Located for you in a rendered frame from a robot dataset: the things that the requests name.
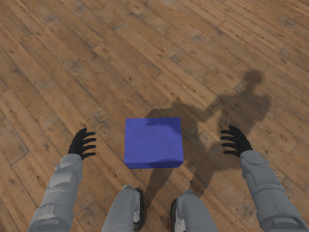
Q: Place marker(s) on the right robot shin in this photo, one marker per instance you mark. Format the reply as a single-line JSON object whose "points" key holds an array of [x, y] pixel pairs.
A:
{"points": [[180, 224]]}

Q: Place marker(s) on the left robot forearm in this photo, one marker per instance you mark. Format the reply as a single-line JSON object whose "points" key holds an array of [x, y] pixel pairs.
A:
{"points": [[56, 209]]}

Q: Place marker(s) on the robot shin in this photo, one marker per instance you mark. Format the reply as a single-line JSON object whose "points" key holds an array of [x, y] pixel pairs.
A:
{"points": [[180, 224], [135, 217]]}

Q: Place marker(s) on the robot left hand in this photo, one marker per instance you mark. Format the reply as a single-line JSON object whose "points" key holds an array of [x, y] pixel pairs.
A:
{"points": [[77, 144]]}

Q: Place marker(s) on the left robot shin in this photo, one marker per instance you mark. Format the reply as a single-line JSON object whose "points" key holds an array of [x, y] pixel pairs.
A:
{"points": [[135, 217]]}

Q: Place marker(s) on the right robot forearm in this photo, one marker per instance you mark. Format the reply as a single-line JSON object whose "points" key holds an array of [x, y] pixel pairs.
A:
{"points": [[274, 208]]}

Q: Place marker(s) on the robot right hand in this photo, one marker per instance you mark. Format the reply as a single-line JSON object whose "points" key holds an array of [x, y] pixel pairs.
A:
{"points": [[241, 143]]}

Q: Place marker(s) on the carton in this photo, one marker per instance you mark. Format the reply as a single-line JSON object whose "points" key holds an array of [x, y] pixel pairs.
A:
{"points": [[153, 143]]}

